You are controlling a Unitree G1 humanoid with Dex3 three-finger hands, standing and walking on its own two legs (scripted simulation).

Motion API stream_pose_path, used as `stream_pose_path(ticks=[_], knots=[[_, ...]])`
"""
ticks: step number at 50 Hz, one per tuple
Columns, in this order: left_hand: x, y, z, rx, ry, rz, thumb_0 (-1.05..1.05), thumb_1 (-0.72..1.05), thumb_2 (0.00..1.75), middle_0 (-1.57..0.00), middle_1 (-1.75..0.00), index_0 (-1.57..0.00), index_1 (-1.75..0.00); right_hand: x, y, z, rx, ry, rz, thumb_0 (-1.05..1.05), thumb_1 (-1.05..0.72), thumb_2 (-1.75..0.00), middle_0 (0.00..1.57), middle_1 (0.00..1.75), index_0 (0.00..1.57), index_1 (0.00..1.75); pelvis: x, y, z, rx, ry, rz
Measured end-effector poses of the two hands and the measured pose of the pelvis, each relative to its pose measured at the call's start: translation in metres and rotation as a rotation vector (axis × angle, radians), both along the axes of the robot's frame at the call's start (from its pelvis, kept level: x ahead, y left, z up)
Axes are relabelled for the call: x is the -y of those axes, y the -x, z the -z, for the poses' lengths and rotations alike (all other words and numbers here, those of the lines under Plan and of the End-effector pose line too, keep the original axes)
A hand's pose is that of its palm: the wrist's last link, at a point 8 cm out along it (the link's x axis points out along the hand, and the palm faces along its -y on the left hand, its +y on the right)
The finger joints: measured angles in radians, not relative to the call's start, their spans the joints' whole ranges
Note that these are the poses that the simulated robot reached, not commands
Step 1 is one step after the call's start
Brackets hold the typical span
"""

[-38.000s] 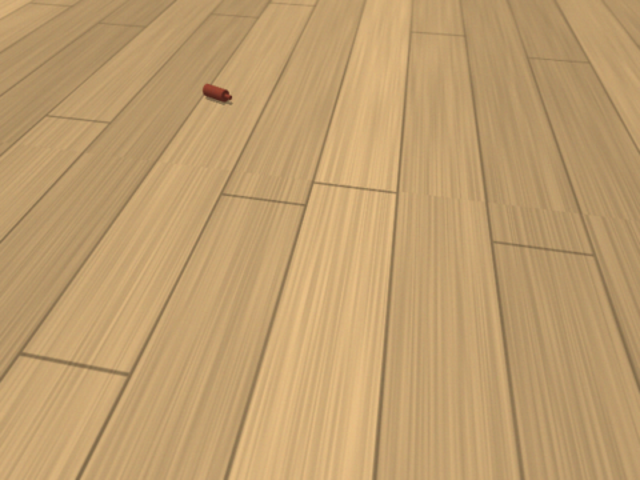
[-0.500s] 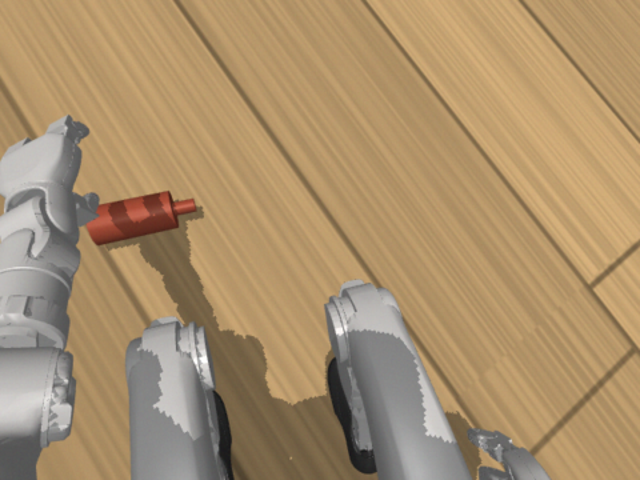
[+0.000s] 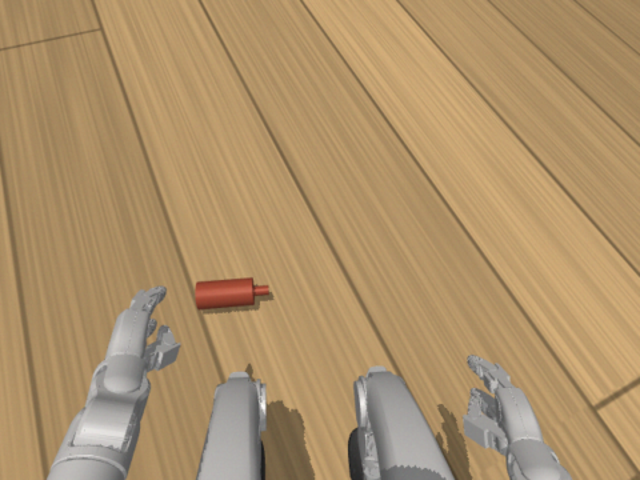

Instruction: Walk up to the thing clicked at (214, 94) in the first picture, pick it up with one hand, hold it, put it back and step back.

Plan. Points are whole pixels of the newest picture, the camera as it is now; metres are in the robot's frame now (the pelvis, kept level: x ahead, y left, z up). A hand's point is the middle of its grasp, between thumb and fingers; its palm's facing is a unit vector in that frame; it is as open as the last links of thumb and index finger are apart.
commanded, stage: home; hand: left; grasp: from above
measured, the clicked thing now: (233, 292) +0.54 +0.17 -0.54
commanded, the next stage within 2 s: none
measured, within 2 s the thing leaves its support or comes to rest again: neither
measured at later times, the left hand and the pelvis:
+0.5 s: hand (108, 380) +0.23 +0.19 +0.09, palm faces +0.11 -0.97 -0.21, open 7.4 cm; pelvis +0.07 +0.00 +0.14, yaw +2 degrees
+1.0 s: hand (100, 396) +0.22 +0.19 +0.09, palm faces +0.10 -0.97 -0.20, open 7.4 cm; pelvis +0.07 +0.00 +0.14, yaw +3 degrees
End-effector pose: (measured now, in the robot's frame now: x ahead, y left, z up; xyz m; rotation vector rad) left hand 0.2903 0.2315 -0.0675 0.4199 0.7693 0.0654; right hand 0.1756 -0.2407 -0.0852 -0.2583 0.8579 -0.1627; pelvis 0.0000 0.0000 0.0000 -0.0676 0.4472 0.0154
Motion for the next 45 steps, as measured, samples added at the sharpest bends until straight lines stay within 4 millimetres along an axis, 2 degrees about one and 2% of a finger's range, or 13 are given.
stream_pose_path(ticks=[6,13,20,25,30,35,45], knots=[[0.002,0.021,-0.046,-0.026,0.109,-0.107,0.01,0.89,0.90,-0.20,-0.30,-0.21,-0.30,-0.006,-0.007,-0.047,0.041,-0.005,0.015,0.01,-0.91,-0.90,0.21,0.30,0.21,0.30,0.001,-0.016,-0.043,0.055,-0.007,-0.008],[0.001,0.042,-0.099,-0.047,0.181,-0.193,0.01,0.90,0.90,-0.20,-0.30,-0.20,-0.30,-0.005,-0.012,-0.094,0.071,0.016,0.048,0.01,-0.91,-0.90,0.21,0.30,0.21,0.30,0.002,-0.038,-0.088,0.117,-0.015,-0.017],[0.000,0.062,-0.151,-0.036,0.195,-0.214,0.01,0.90,0.90,-0.20,-0.30,-0.20,-0.30,-0.001,-0.024,-0.134,0.133,0.036,0.071,0.01,-0.91,-0.90,0.21,0.30,0.21,0.30,0.001,-0.059,-0.121,0.185,-0.020,-0.025],[-0.002,0.075,-0.179,-0.014,0.195,-0.219,0.01,0.90,0.90,-0.20,-0.30,-0.20,-0.30,-0.002,-0.039,-0.156,0.201,0.043,0.068,0.01,-0.91,-0.90,0.21,0.30,0.21,0.30,-0.001,-0.070,-0.135,0.221,-0.023,-0.030],[-0.005,0.085,-0.190,-0.010,0.192,-0.223,0.01,0.90,0.90,-0.20,-0.30,-0.20,-0.30,-0.006,-0.056,-0.170,0.270,0.043,0.043,0.02,-0.91,-0.90,0.21,0.30,0.21,0.30,-0.002,-0.075,-0.141,0.247,-0.027,-0.035],[-0.006,0.089,-0.189,-0.017,0.200,-0.222,0.01,0.90,0.90,-0.20,-0.30,-0.20,-0.30,-0.010,-0.067,-0.178,0.316,0.043,0.005,0.02,-0.91,-0.90,0.21,0.30,0.21,0.30,-0.002,-0.074,-0.142,0.265,-0.030,-0.040],[-0.003,0.089,-0.186,-0.020,0.211,-0.215,0.01,0.90,0.90,-0.20,-0.30,-0.20,-0.30,-0.012,-0.064,-0.175,0.302,0.045,-0.022,0.02,-0.90,-0.90,0.21,0.30,0.21,0.30,-0.001,-0.070,-0.141,0.269,-0.030,-0.041]])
